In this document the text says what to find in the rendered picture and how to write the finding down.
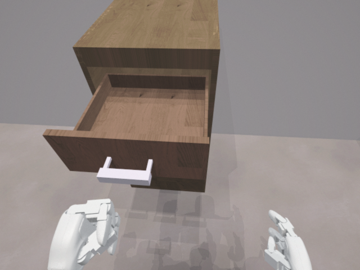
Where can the drawer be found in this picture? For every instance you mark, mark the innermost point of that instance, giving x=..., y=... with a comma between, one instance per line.
x=136, y=117

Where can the cabinet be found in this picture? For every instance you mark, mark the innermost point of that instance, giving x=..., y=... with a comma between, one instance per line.
x=172, y=37

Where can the robot right hand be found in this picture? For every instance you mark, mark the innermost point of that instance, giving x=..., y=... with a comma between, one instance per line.
x=292, y=254

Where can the robot left hand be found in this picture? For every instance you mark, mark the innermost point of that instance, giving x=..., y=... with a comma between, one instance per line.
x=94, y=221

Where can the handle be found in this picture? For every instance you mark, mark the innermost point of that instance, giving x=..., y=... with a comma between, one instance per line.
x=125, y=176

